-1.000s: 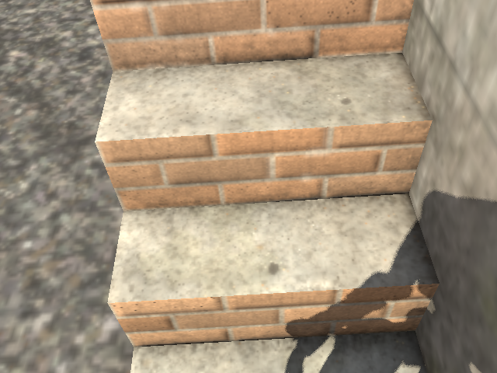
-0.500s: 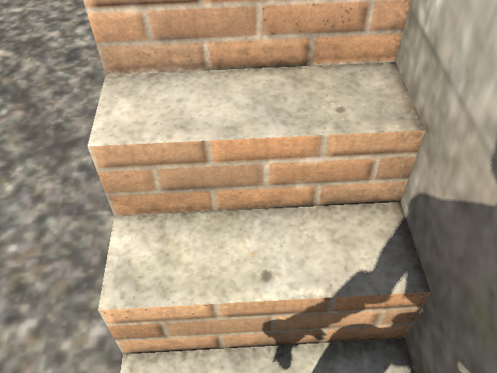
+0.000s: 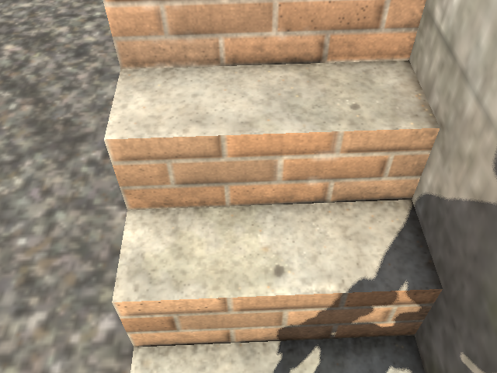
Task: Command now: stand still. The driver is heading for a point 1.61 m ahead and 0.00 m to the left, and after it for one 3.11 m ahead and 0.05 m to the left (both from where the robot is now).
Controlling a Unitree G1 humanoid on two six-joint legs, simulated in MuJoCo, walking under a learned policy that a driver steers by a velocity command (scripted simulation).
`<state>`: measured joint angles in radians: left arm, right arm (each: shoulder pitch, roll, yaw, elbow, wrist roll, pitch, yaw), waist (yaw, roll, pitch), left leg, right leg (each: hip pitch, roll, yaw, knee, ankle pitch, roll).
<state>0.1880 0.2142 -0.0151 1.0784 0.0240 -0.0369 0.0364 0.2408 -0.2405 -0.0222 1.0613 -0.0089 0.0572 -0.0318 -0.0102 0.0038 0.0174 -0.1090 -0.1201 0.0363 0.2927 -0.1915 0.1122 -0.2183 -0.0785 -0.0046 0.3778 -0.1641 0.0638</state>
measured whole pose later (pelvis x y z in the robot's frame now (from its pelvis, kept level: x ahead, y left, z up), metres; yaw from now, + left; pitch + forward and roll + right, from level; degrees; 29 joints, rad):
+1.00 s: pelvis +0.03 +0.01 +0.00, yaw +1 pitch +2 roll +2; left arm 0.26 0.20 0.00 1.05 0.01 -0.08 0.05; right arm 0.29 -0.23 -0.01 0.91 0.01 0.04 -0.05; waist -0.01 0.00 -0.03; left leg -0.07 -0.17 0.03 0.24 -0.20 0.14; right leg -0.24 -0.13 0.01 0.47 -0.26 0.07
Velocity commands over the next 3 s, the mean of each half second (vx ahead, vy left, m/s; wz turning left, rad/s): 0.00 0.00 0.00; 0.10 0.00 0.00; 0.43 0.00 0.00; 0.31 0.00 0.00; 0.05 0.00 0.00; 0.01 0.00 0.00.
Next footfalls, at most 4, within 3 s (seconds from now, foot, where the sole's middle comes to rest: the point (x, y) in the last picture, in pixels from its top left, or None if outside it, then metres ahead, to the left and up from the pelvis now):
1.48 left None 0.17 0.12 -0.78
1.90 right None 0.29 -0.12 -0.57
2.34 left None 0.21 0.21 -0.57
2.92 right None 0.07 -0.12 -0.78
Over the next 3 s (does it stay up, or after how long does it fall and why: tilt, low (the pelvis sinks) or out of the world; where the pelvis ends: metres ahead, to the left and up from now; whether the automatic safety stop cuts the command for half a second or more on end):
stays up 0.10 -0.01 -0.01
